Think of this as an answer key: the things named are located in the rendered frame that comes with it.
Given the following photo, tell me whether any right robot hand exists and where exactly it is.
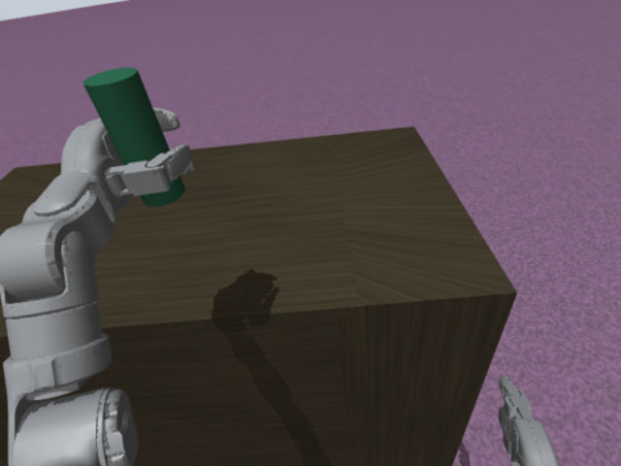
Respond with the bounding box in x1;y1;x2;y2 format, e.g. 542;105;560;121
498;375;559;466

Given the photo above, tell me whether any can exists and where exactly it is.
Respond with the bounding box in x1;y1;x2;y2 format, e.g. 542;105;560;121
83;68;185;207

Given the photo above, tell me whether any left robot arm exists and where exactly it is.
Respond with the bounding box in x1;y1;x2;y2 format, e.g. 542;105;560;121
0;172;139;466

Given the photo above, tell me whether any left robot hand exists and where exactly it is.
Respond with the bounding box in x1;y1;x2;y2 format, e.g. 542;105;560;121
60;108;195;210

